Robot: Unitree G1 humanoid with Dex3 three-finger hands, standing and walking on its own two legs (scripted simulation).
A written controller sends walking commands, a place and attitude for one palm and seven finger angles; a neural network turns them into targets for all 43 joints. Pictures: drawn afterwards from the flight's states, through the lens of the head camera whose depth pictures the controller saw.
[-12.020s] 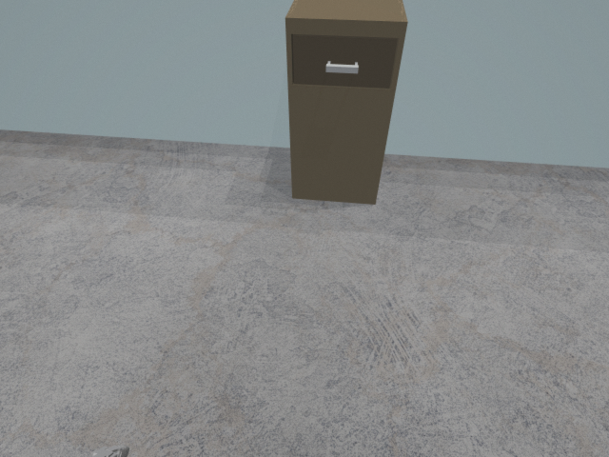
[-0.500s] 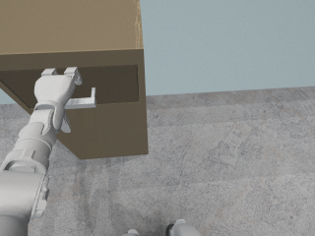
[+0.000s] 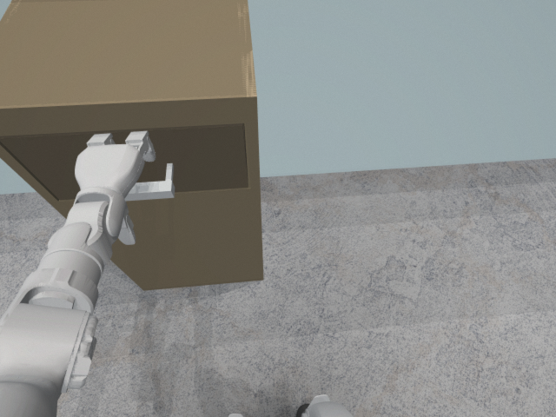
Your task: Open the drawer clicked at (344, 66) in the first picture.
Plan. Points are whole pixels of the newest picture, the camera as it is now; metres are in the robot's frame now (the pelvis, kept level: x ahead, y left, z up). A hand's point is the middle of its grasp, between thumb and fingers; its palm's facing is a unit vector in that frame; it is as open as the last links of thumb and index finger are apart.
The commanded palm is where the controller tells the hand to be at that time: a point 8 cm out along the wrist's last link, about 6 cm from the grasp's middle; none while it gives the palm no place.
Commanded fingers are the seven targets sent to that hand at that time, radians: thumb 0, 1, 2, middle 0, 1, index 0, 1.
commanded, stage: lower the fingers behind the handle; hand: left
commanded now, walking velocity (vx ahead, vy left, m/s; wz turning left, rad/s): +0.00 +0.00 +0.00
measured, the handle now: (139, 181) +0.51 +0.23 -0.04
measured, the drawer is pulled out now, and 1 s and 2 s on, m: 0.00 0.00 0.00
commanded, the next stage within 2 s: close the thumb around the handle in 1.44 s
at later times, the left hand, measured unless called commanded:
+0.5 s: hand (137, 204) +0.45 +0.22 -0.03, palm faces -0.15 -0.02 -0.99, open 13.8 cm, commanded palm +0.45 +0.22 +0.03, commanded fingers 0.00 -0.50 0.30 -0.30 -1.20 -0.30 -1.20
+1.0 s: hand (136, 205) +0.46 +0.23 -0.04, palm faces -0.08 +0.00 -1.00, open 13.9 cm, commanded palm +0.45 +0.22 -0.01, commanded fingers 0.00 -0.50 0.30 -0.30 -1.20 -0.30 -1.20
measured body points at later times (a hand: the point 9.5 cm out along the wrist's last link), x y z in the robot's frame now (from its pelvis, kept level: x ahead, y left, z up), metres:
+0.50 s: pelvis -0.01 -0.01 -0.01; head +0.10 +0.00 +0.42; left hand +0.46 +0.22 +0.02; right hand +0.01 -0.28 -0.14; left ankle -0.05 +0.07 -0.70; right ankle +0.01 -0.11 -0.70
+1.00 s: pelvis -0.02 -0.01 -0.03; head +0.11 +0.00 +0.40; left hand +0.46 +0.23 +0.01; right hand +0.01 -0.28 -0.16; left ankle -0.05 +0.07 -0.70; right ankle +0.01 -0.11 -0.70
